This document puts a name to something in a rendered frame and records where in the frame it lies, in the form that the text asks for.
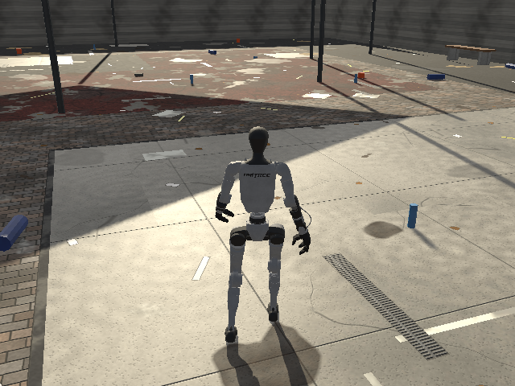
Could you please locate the robot right hand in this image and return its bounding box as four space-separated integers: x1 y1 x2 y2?
292 231 311 255

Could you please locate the left robot shin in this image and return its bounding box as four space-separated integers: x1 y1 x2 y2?
227 273 240 331

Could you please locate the right robot thigh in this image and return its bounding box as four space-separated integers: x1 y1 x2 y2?
267 224 285 273

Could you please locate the right robot upper arm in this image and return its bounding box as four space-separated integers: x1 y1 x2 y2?
274 162 297 207

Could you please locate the left robot forearm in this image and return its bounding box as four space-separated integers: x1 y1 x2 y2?
216 192 227 214

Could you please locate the robot left hand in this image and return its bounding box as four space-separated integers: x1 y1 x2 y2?
215 209 234 223

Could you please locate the left robot upper arm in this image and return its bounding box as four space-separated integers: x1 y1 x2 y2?
219 161 241 204

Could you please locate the right robot forearm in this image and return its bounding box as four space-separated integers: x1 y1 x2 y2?
289 195 308 235

